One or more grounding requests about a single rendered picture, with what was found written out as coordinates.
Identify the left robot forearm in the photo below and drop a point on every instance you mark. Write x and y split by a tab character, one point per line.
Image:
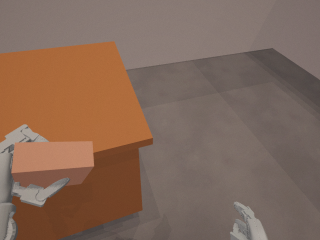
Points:
8	226

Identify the sponge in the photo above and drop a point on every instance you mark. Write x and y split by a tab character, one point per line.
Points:
44	163

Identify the robot right hand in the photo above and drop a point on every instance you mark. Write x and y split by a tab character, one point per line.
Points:
252	230

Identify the table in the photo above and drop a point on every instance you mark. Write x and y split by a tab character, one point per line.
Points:
78	93

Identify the robot left hand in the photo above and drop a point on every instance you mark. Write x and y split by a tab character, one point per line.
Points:
33	194

